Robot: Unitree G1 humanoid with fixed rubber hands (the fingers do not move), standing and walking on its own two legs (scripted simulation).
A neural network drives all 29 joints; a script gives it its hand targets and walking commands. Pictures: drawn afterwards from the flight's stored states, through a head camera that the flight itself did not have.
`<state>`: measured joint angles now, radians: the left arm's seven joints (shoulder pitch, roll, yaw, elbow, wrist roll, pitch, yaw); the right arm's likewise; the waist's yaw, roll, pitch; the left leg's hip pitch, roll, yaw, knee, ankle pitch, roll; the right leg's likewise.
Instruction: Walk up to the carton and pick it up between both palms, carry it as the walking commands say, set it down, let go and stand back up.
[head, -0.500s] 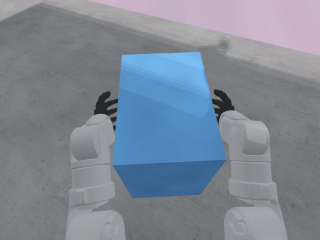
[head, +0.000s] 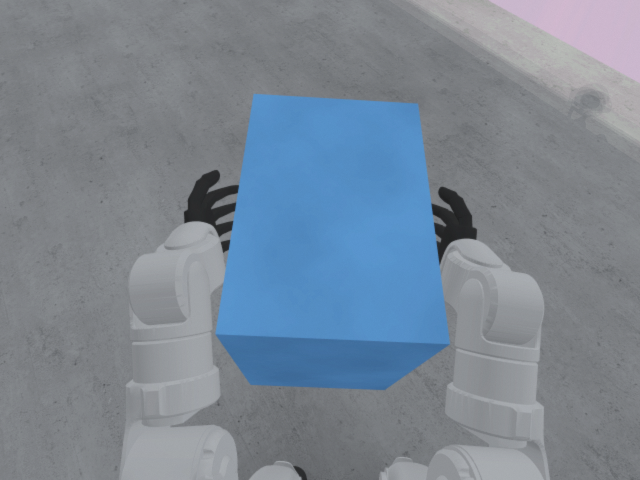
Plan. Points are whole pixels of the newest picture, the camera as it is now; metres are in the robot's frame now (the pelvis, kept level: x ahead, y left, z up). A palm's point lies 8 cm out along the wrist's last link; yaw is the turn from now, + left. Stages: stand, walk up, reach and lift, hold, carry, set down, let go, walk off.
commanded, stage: carry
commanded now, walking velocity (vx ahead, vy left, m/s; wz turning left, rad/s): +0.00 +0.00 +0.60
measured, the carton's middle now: (326, 257) +0.37 +0.03 +0.03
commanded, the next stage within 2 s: none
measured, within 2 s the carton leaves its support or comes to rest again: neither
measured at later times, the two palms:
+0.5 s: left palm (67, 321) +0.25 +0.26 +0.13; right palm (359, 258) +0.33 -0.01 +0.11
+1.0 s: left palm out of the picture +0.10 +0.29 +0.12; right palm (287, 326) +0.25 +0.06 +0.11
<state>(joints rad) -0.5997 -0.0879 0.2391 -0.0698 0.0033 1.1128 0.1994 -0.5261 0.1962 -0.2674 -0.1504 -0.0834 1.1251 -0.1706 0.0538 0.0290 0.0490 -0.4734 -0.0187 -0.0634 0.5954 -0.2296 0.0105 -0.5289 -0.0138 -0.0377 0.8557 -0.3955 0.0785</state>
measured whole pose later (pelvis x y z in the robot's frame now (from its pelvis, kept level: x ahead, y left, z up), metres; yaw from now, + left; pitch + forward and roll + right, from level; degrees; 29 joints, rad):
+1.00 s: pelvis -0.13 -0.03 -0.01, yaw +38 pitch +4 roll +2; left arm -0.68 -0.09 0.25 0.06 0.09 1.12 0.18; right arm -0.66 0.08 -0.25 0.06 -0.03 1.14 -0.17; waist -0.07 -0.03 -0.01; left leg -0.39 0.00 0.11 0.61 -0.27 0.01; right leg -0.51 -0.23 -0.17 0.73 -0.32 0.06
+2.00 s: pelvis -0.15 -0.09 +0.00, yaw +40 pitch +2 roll -1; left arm -0.65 -0.02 0.21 0.23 0.06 1.13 0.16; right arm -0.59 0.12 -0.22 0.16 -0.10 1.15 -0.16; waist 0.03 0.01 -0.06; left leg -0.42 0.10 0.05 0.53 -0.14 -0.04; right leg -0.38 -0.06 -0.09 0.55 -0.21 0.02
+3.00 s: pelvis -0.13 -0.10 +0.00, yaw +40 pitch +2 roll +0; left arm -0.43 -0.11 0.18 0.10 0.06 0.96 0.16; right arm -0.36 0.14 -0.18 0.04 -0.08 0.98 -0.15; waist 0.01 0.04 -0.08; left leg -0.39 0.12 0.05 0.53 -0.17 -0.07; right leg -0.35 -0.06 -0.10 0.58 -0.25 0.00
